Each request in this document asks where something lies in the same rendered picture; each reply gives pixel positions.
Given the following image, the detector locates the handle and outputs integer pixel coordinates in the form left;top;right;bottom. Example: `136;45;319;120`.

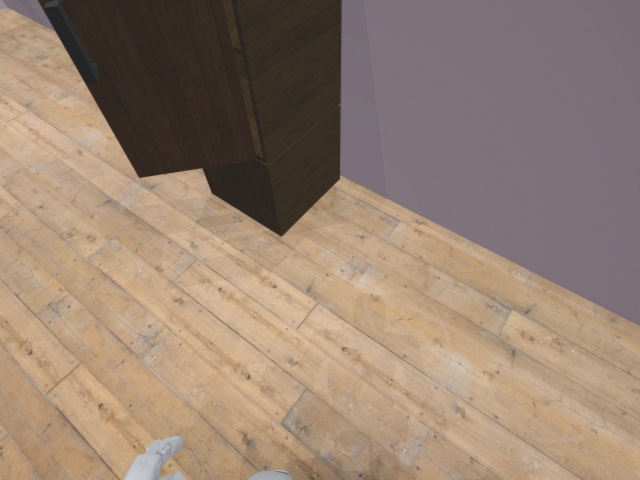
44;0;100;84

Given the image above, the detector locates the robot left hand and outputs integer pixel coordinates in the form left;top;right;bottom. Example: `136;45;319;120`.
124;436;185;480

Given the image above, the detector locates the cupboard door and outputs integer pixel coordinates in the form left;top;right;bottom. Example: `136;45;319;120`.
38;0;257;178

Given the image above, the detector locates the robot left shin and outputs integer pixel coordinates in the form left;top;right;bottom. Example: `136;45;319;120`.
274;470;292;479

